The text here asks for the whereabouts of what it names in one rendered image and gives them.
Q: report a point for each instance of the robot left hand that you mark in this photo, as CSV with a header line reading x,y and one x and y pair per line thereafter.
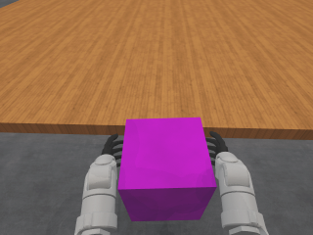
x,y
108,148

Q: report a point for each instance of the left robot forearm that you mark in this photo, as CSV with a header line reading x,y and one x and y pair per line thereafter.
x,y
97,215

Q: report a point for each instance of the carton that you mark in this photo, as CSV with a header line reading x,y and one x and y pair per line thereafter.
x,y
165,170

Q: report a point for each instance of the right robot forearm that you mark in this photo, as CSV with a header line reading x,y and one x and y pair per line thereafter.
x,y
240,214

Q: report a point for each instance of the robot right hand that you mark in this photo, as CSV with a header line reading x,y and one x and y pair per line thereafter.
x,y
219,147

